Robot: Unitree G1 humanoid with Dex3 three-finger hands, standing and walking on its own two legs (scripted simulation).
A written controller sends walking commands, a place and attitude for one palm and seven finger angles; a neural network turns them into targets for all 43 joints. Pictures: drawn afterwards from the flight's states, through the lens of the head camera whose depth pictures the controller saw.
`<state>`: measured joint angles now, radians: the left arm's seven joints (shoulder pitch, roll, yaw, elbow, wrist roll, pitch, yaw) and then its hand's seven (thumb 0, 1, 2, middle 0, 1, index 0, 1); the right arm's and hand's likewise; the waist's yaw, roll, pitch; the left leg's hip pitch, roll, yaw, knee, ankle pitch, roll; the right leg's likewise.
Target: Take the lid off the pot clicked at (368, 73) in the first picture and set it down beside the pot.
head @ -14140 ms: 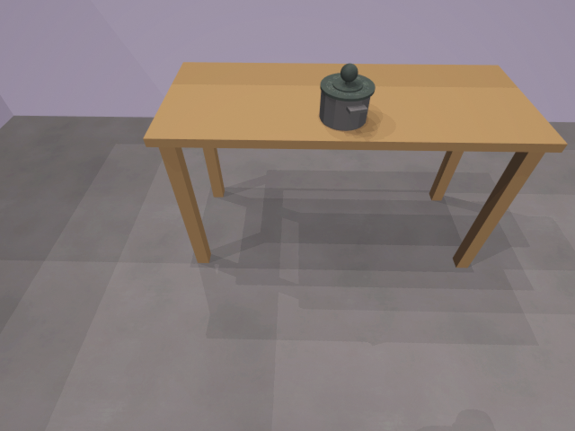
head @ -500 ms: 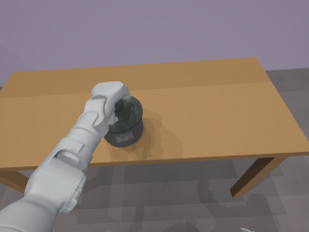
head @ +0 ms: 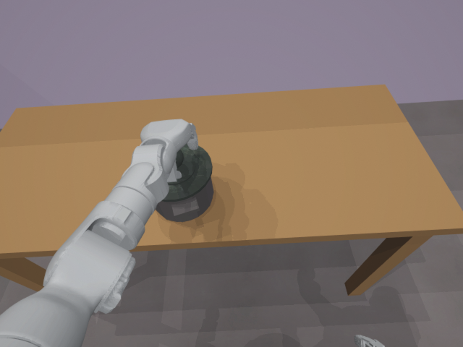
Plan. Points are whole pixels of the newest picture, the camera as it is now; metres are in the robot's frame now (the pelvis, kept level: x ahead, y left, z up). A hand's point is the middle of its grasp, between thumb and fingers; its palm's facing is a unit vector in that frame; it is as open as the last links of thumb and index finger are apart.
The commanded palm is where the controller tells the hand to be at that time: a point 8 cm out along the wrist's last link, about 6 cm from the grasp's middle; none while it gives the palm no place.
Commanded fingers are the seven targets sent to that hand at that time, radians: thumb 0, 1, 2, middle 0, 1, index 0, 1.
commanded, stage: close the fingers and squeeze the knob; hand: left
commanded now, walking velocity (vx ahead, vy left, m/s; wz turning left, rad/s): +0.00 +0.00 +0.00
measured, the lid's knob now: (171, 157) +0.47 +0.11 +0.04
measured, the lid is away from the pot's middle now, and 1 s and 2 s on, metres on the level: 0.00 0.00 0.01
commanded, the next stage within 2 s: lift the lid straight up in 1.12 s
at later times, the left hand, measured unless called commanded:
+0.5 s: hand (170, 163) +0.44 +0.11 +0.06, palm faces -0.35 -0.05 -0.94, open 7.6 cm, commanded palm +0.44 +0.11 +0.13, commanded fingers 0.00 0.33 0.86 -0.73 -0.99 -0.74 -1.00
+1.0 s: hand (167, 164) +0.44 +0.11 +0.06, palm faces -0.34 -0.07 -0.94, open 6.5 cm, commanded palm +0.43 +0.12 +0.13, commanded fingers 0.00 0.53 1.01 -0.76 -0.99 -0.96 -1.09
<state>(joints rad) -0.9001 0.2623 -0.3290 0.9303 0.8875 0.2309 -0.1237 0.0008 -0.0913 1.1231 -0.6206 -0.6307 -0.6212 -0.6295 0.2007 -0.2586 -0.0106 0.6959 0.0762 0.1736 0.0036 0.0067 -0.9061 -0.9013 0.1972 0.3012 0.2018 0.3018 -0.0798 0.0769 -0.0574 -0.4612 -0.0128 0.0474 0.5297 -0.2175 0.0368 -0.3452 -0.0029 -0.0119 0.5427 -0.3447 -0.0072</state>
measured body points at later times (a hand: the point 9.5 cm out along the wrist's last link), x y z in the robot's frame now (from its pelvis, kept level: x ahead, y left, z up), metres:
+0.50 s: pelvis +0.00 +0.00 +0.00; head +0.04 -0.03 +0.45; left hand +0.45 +0.11 +0.11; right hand +0.10 -0.25 -0.14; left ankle +0.02 +0.10 -0.73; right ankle -0.05 -0.11 -0.73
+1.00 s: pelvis +0.00 +0.01 +0.00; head +0.04 -0.02 +0.45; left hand +0.45 +0.12 +0.11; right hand +0.08 -0.25 -0.14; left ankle +0.02 +0.10 -0.73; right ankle -0.05 -0.11 -0.73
